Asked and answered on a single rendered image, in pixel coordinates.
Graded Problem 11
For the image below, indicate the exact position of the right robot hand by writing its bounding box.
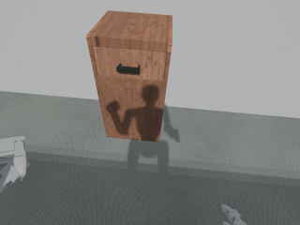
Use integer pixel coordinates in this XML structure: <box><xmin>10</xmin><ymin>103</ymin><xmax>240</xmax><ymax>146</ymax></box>
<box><xmin>221</xmin><ymin>204</ymin><xmax>247</xmax><ymax>225</ymax></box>

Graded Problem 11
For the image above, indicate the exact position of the left robot hand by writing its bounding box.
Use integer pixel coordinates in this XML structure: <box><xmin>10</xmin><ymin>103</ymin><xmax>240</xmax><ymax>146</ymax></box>
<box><xmin>0</xmin><ymin>136</ymin><xmax>30</xmax><ymax>194</ymax></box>

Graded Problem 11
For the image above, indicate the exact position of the drawer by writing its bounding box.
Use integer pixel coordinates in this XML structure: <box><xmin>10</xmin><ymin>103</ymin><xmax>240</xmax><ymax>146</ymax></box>
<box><xmin>93</xmin><ymin>46</ymin><xmax>167</xmax><ymax>82</ymax></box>

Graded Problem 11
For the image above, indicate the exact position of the handle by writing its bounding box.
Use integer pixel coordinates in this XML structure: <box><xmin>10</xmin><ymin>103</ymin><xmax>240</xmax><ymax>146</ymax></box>
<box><xmin>116</xmin><ymin>63</ymin><xmax>141</xmax><ymax>74</ymax></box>

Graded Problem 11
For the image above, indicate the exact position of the cabinet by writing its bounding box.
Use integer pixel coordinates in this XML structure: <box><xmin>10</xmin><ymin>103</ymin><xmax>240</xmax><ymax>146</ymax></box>
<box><xmin>86</xmin><ymin>10</ymin><xmax>173</xmax><ymax>143</ymax></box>

